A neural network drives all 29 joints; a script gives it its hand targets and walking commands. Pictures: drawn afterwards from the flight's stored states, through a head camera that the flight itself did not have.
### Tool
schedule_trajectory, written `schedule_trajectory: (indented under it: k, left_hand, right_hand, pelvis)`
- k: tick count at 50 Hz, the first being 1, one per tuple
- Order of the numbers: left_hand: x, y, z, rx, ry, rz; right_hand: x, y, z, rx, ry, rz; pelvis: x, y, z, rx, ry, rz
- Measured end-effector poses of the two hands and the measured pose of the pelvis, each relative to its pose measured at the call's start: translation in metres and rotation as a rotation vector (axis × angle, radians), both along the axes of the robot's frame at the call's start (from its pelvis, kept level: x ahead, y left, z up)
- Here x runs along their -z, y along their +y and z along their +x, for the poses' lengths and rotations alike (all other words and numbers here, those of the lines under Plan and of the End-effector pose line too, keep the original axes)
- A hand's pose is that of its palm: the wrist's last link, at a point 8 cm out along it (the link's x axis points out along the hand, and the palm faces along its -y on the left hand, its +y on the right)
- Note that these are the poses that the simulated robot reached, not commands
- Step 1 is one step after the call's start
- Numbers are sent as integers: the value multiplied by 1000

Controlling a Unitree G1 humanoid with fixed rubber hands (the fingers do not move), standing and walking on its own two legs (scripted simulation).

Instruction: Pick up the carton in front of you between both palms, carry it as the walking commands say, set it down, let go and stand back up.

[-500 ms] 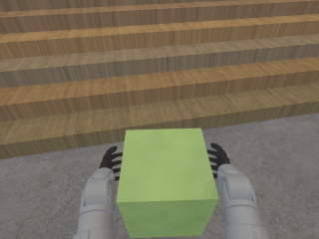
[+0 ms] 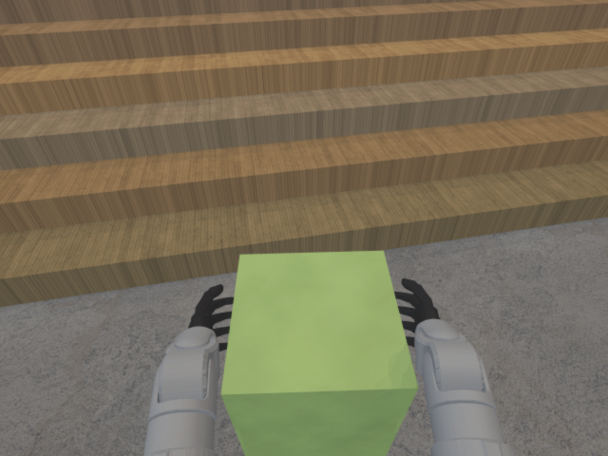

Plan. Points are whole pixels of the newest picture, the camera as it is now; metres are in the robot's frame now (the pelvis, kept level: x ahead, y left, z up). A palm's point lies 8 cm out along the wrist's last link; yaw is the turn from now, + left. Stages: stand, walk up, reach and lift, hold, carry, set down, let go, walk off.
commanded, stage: hold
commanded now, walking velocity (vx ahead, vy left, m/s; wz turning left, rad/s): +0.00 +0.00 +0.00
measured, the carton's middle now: (314, 358) +0.29 +0.00 -0.03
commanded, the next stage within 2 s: carry in 0.22 s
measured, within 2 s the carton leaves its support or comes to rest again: neither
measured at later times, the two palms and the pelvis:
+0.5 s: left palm (197, 309) +0.32 +0.16 +0.06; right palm (412, 297) +0.33 -0.14 +0.07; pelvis +0.05 +0.01 -0.02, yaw +2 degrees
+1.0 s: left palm (194, 205) +0.56 +0.21 +0.07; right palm (353, 195) +0.57 -0.09 +0.07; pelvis +0.30 +0.05 -0.03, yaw +0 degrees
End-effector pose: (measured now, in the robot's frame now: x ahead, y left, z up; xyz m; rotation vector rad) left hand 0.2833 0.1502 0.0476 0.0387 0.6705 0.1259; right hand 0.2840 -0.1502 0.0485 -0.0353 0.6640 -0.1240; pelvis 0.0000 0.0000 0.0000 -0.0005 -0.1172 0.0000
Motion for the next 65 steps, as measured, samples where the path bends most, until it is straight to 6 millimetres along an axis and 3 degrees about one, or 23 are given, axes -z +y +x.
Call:
schedule_trajectory:
  k: [11, 18, 23, 29, 36, 43, 50, 54, 58, 65]
  left_hand:
    - [0, 0, -1, -2, -2, -3]
    - [-6, 1, 9, -20, -40, -17]
    - [-15, 6, 26, -45, -65, -34]
    - [-17, 23, 60, -62, -25, -39]
    - [-17, 11, 117, -59, 25, -66]
    - [-27, 32, 178, -126, 54, -72]
    - [-19, 63, 275, -123, -5, -96]
    - [-15, 61, 325, -71, 71, -92]
    - [-22, 55, 375, -12, 96, -78]
    - [-36, 53, 463, -12, 23, -81]
  right_hand:
    - [0, 0, -1, 3, -2, 3]
    - [-6, 2, 11, 7, -40, 17]
    - [-15, 6, 32, 6, -65, 35]
    - [-19, 23, 70, 10, -23, 53]
    - [-13, 11, 115, 61, 26, 78]
    - [-28, 33, 199, 2, 60, 79]
    - [-21, 63, 290, 5, -1, 66]
    - [-14, 61, 323, 62, 71, 64]
    - [-22, 56, 357, 114, 93, 63]
    - [-41, 54, 450, 105, 21, 58]
  pelvis:
    - [1, 0, -2, 0, 10, 0]
    - [7, 0, 8, -9, 108, -1]
    - [15, 2, 31, -27, 154, -8]
    - [20, 14, 75, -4, 197, 14]
    - [20, 10, 135, -34, 215, -33]
    - [5, 17, 205, -50, 233, 19]
    - [29, 48, 295, -8, 188, 34]
    - [17, 62, 338, 20, 195, 19]
    - [3, 69, 382, 23, 204, -8]
    - [0, 63, 472, 8, 204, -30]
